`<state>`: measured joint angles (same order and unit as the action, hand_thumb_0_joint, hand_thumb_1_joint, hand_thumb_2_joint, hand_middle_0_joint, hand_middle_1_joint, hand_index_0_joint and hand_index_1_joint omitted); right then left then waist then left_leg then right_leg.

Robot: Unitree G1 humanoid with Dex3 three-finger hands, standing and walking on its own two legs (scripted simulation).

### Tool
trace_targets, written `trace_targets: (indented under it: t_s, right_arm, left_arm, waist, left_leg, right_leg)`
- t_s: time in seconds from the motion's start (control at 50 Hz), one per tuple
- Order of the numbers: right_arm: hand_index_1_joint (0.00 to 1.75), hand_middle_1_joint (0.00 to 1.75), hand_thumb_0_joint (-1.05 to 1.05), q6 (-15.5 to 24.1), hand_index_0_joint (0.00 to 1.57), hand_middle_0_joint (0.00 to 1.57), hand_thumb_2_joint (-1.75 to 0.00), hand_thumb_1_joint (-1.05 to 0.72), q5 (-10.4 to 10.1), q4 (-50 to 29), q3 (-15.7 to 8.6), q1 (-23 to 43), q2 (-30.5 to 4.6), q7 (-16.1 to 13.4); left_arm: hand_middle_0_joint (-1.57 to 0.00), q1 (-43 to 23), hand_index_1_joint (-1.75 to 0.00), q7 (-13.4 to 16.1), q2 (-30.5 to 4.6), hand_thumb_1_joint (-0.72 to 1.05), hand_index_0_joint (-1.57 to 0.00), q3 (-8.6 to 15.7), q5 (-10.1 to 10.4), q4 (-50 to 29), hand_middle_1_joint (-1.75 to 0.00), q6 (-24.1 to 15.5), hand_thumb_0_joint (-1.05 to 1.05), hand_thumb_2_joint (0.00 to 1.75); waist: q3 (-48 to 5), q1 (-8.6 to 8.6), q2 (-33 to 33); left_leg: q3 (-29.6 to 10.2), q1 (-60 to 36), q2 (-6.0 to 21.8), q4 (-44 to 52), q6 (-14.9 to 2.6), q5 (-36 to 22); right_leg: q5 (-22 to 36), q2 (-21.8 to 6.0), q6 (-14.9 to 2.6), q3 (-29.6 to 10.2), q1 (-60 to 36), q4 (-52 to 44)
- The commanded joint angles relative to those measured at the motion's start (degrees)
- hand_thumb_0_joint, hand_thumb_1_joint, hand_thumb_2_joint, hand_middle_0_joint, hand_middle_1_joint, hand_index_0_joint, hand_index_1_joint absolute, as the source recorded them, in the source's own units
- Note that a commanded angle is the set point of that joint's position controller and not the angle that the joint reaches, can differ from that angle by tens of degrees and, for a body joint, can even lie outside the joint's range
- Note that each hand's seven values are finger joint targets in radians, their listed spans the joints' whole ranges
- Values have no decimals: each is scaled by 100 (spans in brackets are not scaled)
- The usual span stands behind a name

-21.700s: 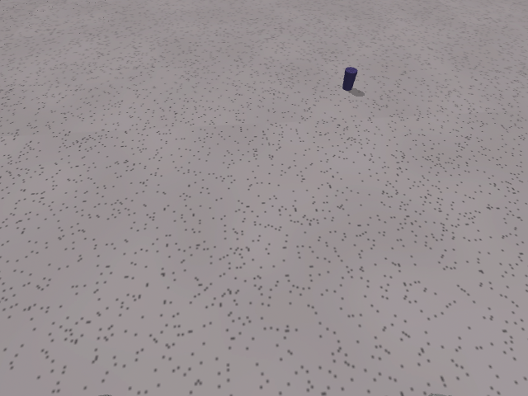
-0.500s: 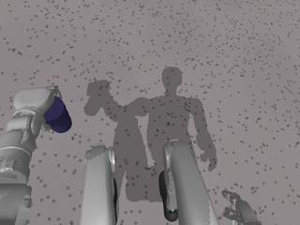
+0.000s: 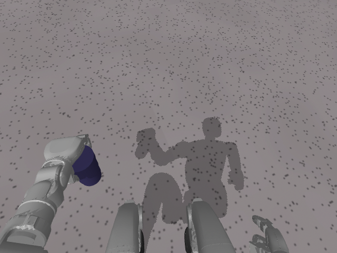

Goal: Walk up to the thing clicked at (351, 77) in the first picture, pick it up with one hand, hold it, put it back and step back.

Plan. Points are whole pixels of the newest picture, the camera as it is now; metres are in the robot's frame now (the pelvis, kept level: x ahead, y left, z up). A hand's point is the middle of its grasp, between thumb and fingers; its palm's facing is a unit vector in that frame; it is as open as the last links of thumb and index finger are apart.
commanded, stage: lift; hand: left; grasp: from above
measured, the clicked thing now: (85, 167) +0.35 +0.24 -0.15
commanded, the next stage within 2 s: hold in 0.60 s
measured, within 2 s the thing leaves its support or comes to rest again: neither
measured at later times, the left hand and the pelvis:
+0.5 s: hand (71, 142) +0.36 +0.22 +0.02, palm faces -0.45 -0.09 -0.89, open 10.8 cm; pelvis +0.04 -0.01 +0.10, yaw +0 degrees
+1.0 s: hand (64, 124) +0.38 +0.22 +0.07, palm faces -0.45 -0.08 -0.89, open 10.8 cm; pelvis +0.07 +0.00 +0.13, yaw +0 degrees
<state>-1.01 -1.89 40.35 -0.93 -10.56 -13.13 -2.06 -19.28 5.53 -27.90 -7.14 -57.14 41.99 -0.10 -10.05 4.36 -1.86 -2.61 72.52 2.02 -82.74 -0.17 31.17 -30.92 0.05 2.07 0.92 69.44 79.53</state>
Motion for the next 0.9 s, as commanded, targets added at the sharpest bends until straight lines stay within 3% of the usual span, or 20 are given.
trace_targets:
  t_s: [0.0,0.04,0.08,0.12,0.2,0.24,0.32,0.4,0.58,0.62,0.64,0.66,0.78,0.8,0.88]
  right_arm:
    - [30,30,0,271,20,20,-91,-92,-33,-452,-355,-368,-971,-134]
    - [30,30,0,302,20,20,-91,-92,-33,-457,-345,-364,-933,-146]
    - [30,30,0,341,20,20,-91,-92,-31,-411,-338,-399,-944,-160]
    - [30,30,0,350,20,20,-91,-92,-18,-414,-317,-446,-925,-160]
    - [30,30,0,377,20,20,-91,-92,-7,-399,-349,-490,-931,-171]
    - [30,30,0,389,20,20,-91,-92,-5,-374,-330,-513,-915,-165]
    - [30,30,0,373,20,20,-91,-91,-7,-404,-344,-461,-905,-145]
    - [30,30,0,346,20,20,-91,-91,-3,-331,-363,-549,-932,-132]
    - [30,30,0,317,20,20,-90,-91,-25,-286,-431,-600,-933,-97]
    - [30,30,0,304,20,20,-90,-91,-26,-314,-437,-567,-941,-87]
    - [30,30,0,299,20,20,-90,-91,-34,-312,-430,-573,-946,-80]
    - [30,30,0,288,20,20,-90,-91,-36,-329,-438,-560,-935,-73]
    - [30,30,0,223,20,20,-90,-91,-48,-339,-464,-488,-962,-71]
    - [30,30,0,222,20,20,-90,-91,-37,-307,-470,-521,-958,-66]
    - [30,30,0,187,20,20,-90,-90,-47,-378,-503,-463,-997,-36]
  left_arm:
    - [-93,-1866,-100,302,-1024,55,-94,353,61,-1027,-100,-13,0,107]
    - [-93,-1810,-98,324,-886,53,-93,242,94,-960,-98,-6,0,106]
    - [-91,-1824,-99,388,-963,53,-92,326,84,-833,-100,18,0,106]
    - [-94,-1710,-98,442,-689,54,-94,139,73,-527,-97,76,0,107]
    - [-96,-1932,-98,552,-941,55,-95,294,39,-642,-97,70,0,110]
    - [-98,-1947,-98,571,-845,57,-96,234,43,-627,-96,80,0,111]
    - [-96,-1711,-97,641,-922,55,-95,325,25,-642,-96,104,0,111]
    - [-96,-1777,-99,652,-855,55,-94,276,12,-615,-97,180,0,113]
    - [-95,-1757,-103,487,-479,55,-94,45,138,-443,-102,196,0,118]
    - [-94,-1674,-104,486,-571,53,-93,98,113,-463,-103,182,0,118]
    - [-94,-1659,-103,472,-516,53,-93,79,107,-409,-102,179,0,119]
    - [-94,-1564,-102,465,-534,53,-93,90,83,-429,-101,175,0,118]
    - [-93,-1797,-96,413,-710,51,-92,150,-67,-734,-94,132,0,113]
    - [-92,-1811,-96,401,-681,51,-91,163,-77,-728,-95,124,0,112]
    - [-92,-1749,-95,333,-679,50,-91,176,-90,-725,-94,130,0,112]
  waist:
    - [-1951,37,-612]
    - [-1816,51,-474]
    - [-1721,1,-552]
    - [-1485,75,-297]
    - [-1467,-18,-393]
    - [-1407,-4,-356]
    - [-1420,-145,-272]
    - [-1405,-102,-266]
    - [-1184,-46,-91]
    - [-1109,-135,-114]
    - [-1056,-54,-101]
    - [-1059,-158,-86]
    - [-1214,-153,-115]
    - [-1168,-93,-158]
    - [-1023,-175,-174]
  left_leg:
    - [-96,-2534,-114,2065,11,-320]
    - [-34,-2710,-136,2266,1,-438]
    - [-24,-2881,-141,2478,18,-572]
    - [9,-3024,-153,2671,8,-673]
    - [160,-3415,-198,3004,2,-913]
    - [180,-3599,-213,3165,0,-1009]
    - [215,-3988,-245,3469,5,-1331]
    - [233,-4428,-222,3695,24,-1810]
    - [300,-4994,-243,4142,19,-2425]
    - [313,-5076,-257,4257,23,-2493]
    - [304,-5102,-253,4307,34,-2484]
    - [316,-5138,-255,4343,35,-2585]
    - [346,-5569,-273,4452,36,-3224]
    - [348,-5578,-271,4486,45,-3229]
    - [359,-5712,-268,4646,56,-3202]
  right_leg:
    - [440,227,-343,79,-1267,-1650]
    - [546,239,-342,50,-1603,-1974]
    - [674,229,-334,32,-1839,-2134]
    - [768,244,-335,46,-2023,-2380]
    - [953,228,-319,-24,-2574,-2810]
    - [1042,212,-307,-46,-2758,-3001]
    - [1320,186,-291,-89,-3256,-3334]
    - [1783,178,-274,-71,-3559,-3574]
    - [2368,156,-232,-99,-4150,-4102]
    - [2419,151,-237,-91,-4267,-4200]
    - [2397,161,-243,-96,-4241,-4218]
    - [2475,158,-244,-83,-4363,-4243]
    - [3079,154,-209,-112,-4715,-4381]
    - [3062,160,-223,-119,-4655,-4386]
    - [2962,156,-243,-107,-4729,-4518]
